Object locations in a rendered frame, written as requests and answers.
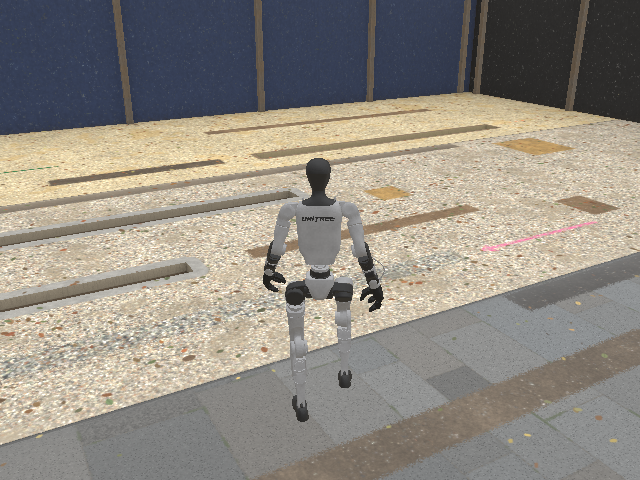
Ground robot right thigh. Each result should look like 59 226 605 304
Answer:
333 277 353 327

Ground robot left upper arm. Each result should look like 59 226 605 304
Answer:
271 202 298 256

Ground left robot foot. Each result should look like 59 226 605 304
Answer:
292 395 309 422

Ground robot right hand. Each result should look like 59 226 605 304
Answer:
360 285 384 312

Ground right robot forearm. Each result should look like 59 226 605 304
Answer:
358 242 380 289

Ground robot right upper arm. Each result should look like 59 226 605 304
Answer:
339 201 367 258

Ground robot left hand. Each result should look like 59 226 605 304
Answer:
263 272 286 292

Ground left robot forearm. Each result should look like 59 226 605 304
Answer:
264 240 281 276

